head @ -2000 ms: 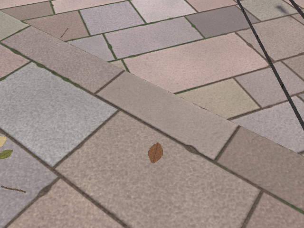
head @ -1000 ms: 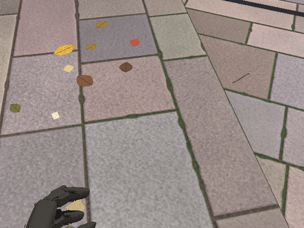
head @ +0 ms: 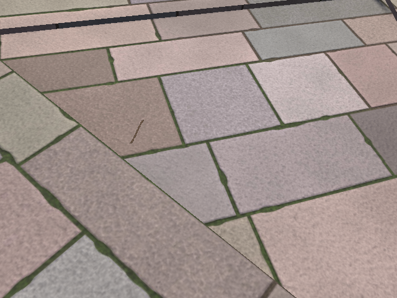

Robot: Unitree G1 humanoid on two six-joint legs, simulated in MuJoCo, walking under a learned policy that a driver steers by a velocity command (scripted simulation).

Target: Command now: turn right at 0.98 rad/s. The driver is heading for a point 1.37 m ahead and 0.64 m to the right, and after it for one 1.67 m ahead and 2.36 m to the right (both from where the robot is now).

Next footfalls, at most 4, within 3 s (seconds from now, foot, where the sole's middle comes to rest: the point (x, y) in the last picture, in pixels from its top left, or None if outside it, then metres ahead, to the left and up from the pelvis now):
0.24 right None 0.00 -0.12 -0.78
0.72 left None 0.13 0.01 -0.78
1.12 right None -0.03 -0.13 -0.78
1.58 left None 0.45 -0.18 -0.78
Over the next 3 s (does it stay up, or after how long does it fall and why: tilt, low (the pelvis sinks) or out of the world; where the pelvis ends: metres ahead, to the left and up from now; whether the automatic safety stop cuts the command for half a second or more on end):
stays up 1.52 -0.64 -0.20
